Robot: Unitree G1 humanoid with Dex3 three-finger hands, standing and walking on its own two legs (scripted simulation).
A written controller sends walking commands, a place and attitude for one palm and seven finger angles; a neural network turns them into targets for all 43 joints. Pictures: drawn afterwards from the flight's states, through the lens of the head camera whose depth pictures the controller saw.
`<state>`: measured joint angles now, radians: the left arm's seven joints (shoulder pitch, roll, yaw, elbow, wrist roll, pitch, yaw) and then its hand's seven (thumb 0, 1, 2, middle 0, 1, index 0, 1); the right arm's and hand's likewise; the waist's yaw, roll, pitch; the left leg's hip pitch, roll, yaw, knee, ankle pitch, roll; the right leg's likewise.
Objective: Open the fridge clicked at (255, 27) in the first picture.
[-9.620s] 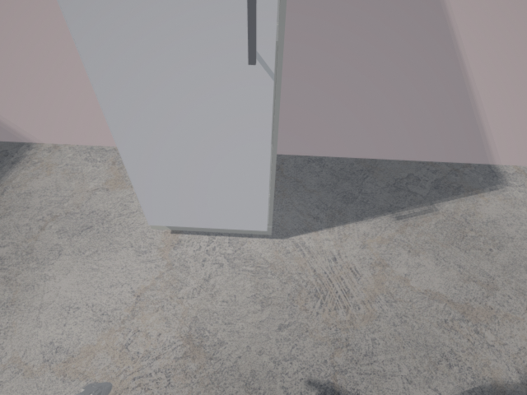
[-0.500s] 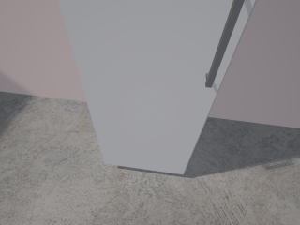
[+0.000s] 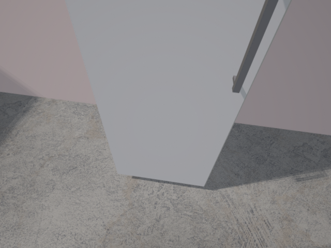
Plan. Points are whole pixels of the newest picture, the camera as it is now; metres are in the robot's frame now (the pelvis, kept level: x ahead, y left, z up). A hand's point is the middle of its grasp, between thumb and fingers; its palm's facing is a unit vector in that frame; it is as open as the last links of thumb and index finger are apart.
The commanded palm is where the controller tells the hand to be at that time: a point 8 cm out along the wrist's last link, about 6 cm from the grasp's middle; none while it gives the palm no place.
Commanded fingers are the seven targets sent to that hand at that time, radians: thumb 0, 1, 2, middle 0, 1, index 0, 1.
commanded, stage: shuffle to correct the standing spot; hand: right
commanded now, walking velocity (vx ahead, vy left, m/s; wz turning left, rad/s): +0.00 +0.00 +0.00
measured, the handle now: (253, 37) +0.54 -0.17 +0.25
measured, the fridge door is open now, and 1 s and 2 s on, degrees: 0 0 0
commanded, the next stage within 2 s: come to a stop and stand still in 0.42 s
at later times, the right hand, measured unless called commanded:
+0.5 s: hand out of the picture +0.06 -0.17 -0.19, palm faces +0.07 +0.98 -0.17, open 7.4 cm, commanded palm none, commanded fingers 0.00 -0.90 -0.90 0.20 0.30 0.20 0.30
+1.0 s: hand out of the picture +0.13 -0.15 -0.18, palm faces +0.16 +0.96 -0.22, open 7.3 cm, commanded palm none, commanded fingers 0.00 -0.90 -0.90 0.20 0.30 0.20 0.30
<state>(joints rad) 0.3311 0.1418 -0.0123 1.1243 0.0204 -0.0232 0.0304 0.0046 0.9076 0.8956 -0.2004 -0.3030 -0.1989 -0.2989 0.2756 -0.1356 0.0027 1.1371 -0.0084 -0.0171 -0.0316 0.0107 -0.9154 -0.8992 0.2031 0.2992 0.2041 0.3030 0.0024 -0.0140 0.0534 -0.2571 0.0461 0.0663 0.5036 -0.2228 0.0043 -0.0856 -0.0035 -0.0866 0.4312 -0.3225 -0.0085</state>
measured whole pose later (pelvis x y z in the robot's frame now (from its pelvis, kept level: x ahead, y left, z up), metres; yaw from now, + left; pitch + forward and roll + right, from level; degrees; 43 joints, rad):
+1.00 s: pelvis +0.11 +0.04 -0.01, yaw -5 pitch +0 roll -2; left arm 0.12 0.16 0.04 0.98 0.01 0.02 0.02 0.00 0.91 0.90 -0.20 -0.30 -0.20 -0.30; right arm 0.21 -0.19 -0.05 0.99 -0.02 0.00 -0.03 0.00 -0.92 -0.90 0.21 0.30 0.21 0.30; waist -0.03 0.05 0.09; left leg -0.34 0.03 0.11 0.57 -0.23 0.07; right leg -0.32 0.01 -0.07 0.67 -0.38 0.03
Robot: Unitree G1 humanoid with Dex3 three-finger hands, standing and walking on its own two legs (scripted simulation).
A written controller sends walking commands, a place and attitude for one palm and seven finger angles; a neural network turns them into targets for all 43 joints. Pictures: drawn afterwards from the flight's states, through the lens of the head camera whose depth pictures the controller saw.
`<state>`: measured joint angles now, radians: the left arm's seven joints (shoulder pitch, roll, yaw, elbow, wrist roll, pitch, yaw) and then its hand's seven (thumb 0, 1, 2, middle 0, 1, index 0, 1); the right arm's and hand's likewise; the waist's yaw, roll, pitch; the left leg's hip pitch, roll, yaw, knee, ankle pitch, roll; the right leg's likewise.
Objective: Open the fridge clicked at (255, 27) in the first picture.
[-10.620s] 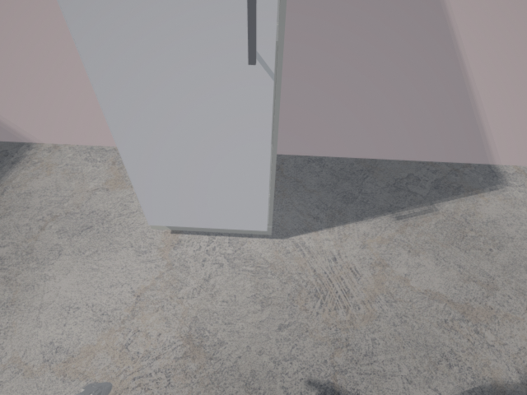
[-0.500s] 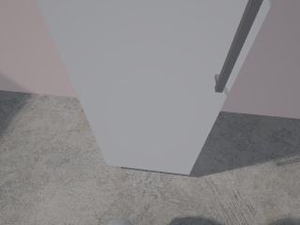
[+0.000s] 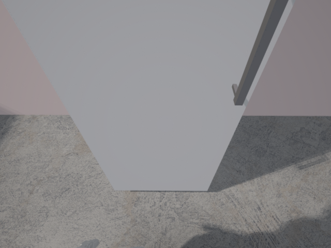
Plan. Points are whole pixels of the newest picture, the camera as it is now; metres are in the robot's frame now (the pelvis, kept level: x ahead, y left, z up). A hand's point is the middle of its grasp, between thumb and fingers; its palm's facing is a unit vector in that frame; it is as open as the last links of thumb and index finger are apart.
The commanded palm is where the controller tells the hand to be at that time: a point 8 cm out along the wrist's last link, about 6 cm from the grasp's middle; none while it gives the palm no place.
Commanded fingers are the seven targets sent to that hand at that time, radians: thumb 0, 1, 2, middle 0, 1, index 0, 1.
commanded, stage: come to a stop and stand still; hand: right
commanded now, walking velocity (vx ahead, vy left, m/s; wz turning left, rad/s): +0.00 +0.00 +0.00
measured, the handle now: (256, 42) +0.45 -0.16 +0.26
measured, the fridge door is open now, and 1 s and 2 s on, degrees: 0 0 0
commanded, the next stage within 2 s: look again from close up in 1.70 s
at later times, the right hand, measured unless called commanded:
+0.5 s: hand out of the picture +0.02 -0.24 -0.15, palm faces -0.02 +0.96 -0.27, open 7.4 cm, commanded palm none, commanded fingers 0.00 -0.90 -0.90 0.20 0.30 0.20 0.30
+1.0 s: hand out of the picture +0.09 -0.21 -0.16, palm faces -0.03 +0.97 -0.23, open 7.3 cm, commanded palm none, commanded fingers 0.00 -0.90 -0.90 0.20 0.30 0.20 0.30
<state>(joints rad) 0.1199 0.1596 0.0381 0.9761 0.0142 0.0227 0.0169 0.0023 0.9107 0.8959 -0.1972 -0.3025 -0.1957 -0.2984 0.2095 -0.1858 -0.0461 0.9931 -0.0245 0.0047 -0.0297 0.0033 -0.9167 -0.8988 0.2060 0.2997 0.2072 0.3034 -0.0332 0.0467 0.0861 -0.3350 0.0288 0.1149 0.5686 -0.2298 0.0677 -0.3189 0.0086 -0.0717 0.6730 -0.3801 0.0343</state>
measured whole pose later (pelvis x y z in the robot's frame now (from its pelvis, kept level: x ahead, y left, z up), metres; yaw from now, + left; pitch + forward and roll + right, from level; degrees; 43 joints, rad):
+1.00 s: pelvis +0.05 -0.03 +0.01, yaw +2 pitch +0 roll -1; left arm 0.28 0.16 -0.02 1.10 0.02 -0.03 0.03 0.01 0.91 0.90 -0.20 -0.30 -0.20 -0.30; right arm 0.23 -0.16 0.01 1.09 -0.01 -0.01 -0.04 0.01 -0.93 -0.90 0.20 0.30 0.21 0.30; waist 0.01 -0.02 0.04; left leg -0.22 0.02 0.04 0.48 -0.25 0.01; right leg -0.09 0.03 -0.13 0.38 -0.29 -0.05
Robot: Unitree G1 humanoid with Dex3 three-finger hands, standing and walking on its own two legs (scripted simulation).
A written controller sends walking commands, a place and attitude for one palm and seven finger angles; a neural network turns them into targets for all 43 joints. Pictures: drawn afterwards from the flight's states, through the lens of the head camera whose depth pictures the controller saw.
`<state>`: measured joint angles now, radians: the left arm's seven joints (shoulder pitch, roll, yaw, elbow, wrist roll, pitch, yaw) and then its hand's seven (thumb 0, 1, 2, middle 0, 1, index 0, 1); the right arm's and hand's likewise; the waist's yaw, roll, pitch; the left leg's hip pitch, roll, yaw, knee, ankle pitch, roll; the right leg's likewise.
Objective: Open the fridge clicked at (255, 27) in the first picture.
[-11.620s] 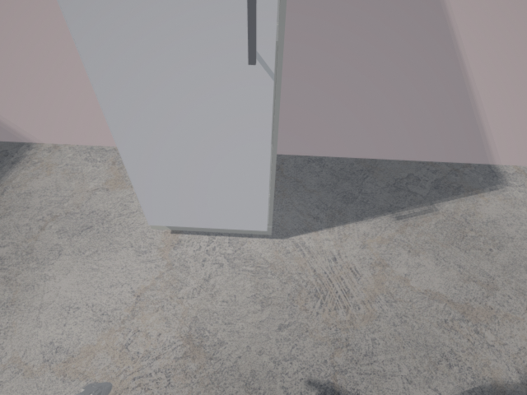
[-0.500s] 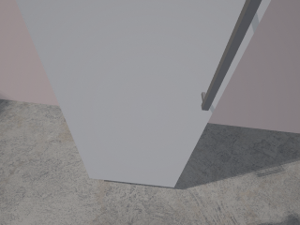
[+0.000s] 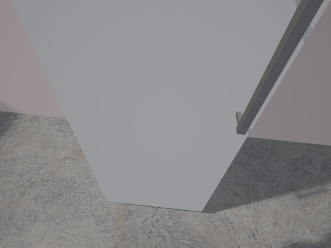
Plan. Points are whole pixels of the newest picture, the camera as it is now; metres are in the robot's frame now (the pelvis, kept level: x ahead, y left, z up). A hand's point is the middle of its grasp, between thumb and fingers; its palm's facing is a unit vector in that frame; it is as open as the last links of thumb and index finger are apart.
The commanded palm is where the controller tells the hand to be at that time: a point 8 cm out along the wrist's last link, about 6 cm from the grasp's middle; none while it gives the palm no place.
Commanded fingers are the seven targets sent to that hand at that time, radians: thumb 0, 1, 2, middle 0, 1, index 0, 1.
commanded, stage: come to a stop and stand still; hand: right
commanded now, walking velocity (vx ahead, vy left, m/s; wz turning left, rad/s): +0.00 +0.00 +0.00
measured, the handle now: (264, 76) +0.39 -0.15 +0.25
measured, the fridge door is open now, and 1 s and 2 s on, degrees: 0 0 0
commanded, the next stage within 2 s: look again from close up in 0.70 s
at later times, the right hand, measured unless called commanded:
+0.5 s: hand out of the picture +0.02 -0.15 -0.17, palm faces +0.02 +0.98 -0.22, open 7.3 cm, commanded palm none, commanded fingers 0.00 -0.90 -0.90 0.20 0.30 0.20 0.30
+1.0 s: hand out of the picture +0.00 -0.13 -0.17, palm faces +0.04 +0.98 -0.21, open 7.3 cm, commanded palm none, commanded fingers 0.00 -0.90 -0.90 0.20 0.30 0.20 0.30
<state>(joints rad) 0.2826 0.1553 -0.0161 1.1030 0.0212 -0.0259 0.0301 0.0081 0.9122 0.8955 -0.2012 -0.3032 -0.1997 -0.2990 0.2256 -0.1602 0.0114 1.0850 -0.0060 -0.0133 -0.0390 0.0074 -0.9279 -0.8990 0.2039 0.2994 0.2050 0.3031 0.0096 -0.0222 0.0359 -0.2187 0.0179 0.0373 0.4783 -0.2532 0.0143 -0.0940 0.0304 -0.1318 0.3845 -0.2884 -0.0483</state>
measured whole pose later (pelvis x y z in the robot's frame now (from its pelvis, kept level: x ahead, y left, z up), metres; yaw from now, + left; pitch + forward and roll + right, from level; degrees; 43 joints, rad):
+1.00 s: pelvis +0.00 +0.04 +0.00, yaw -1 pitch -1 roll -1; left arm 0.30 0.13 -0.01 1.15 0.02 -0.02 0.03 0.00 0.91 0.90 -0.20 -0.30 -0.20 -0.30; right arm 0.27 -0.16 0.01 1.12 0.00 -0.02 -0.04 0.01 -0.92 -0.90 0.20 0.30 0.20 0.30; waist 0.00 0.00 0.04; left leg -0.17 -0.04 0.07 0.40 -0.22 0.07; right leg -0.08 -0.03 -0.10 0.36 -0.27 0.01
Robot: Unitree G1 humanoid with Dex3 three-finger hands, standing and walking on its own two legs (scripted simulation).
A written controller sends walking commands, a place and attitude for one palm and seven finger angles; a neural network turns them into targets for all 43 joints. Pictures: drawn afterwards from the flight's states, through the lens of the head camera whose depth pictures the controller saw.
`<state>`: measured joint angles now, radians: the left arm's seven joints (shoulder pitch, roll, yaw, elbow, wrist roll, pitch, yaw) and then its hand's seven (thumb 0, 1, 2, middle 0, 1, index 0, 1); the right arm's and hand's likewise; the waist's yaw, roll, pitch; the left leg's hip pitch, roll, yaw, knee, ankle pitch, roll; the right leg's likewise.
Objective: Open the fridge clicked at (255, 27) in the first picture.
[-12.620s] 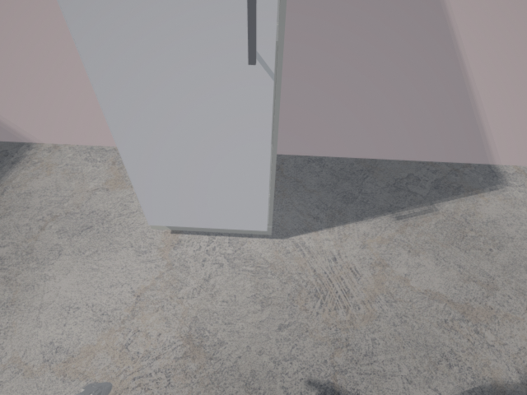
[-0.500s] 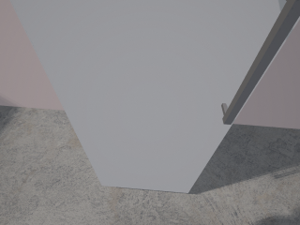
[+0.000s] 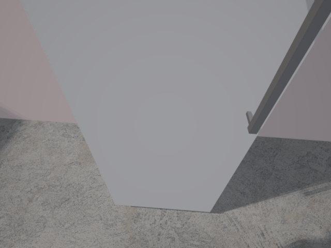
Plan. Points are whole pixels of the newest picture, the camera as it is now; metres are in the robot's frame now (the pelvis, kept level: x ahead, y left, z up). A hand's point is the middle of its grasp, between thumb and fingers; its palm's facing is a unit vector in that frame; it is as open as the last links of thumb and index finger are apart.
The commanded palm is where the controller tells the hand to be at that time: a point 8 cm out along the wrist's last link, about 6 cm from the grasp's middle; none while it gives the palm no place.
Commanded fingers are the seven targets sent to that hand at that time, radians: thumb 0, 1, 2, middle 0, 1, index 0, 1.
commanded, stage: look again from close up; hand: right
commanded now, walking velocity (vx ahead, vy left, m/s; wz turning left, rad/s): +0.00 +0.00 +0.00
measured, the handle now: (276, 75) +0.40 -0.18 +0.25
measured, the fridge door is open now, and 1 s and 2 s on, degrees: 0 0 0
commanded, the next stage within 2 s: raise the hand to about handle height in 0.54 s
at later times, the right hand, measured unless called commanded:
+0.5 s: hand out of the picture -0.01 -0.17 -0.18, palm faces +0.03 +0.98 -0.19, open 7.3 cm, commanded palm none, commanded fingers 0.00 -0.90 -0.90 0.20 0.30 0.20 0.30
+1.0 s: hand (253, 225) +0.18 -0.17 +0.02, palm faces -0.06 +1.00 +0.04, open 8.2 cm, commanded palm +0.12 -0.25 +0.00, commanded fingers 0.00 -0.46 -0.71 0.23 0.58 0.23 0.58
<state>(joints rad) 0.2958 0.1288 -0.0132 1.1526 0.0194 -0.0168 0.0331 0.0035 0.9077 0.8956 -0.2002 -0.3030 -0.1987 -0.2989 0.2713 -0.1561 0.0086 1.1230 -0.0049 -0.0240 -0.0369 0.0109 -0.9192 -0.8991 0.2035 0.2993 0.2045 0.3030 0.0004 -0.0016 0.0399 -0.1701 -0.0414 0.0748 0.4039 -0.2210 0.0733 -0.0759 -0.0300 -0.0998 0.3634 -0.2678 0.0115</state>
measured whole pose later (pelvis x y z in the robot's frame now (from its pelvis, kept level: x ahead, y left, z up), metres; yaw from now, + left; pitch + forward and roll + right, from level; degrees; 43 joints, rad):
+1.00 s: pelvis -0.03 -0.02 -0.03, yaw -1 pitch +3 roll -1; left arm 0.15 0.26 0.05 0.56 -0.02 -0.22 0.00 0.02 0.91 0.90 -0.20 -0.30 -0.20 -0.30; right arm 0.39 -0.15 -0.07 0.06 0.22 -0.39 0.24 0.01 -0.69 -0.80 0.22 0.44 0.22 0.45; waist 0.03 0.04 -0.09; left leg -0.47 0.01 0.07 0.76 -0.35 0.05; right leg -0.38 -0.01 -0.10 0.73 -0.41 -0.02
